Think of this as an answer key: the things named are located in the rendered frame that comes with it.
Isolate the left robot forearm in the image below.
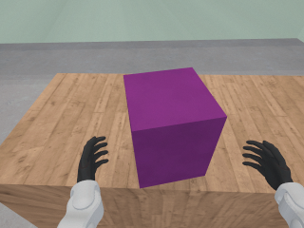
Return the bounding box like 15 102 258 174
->
57 180 105 228

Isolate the right robot hand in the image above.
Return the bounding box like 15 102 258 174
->
242 140 294 190

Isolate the carton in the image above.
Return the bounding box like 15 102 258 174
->
123 67 227 189

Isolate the left robot hand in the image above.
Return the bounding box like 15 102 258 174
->
77 136 109 183

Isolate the right robot forearm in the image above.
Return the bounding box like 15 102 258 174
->
275 182 304 228

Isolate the pedestal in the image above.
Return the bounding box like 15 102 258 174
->
0 73 304 228

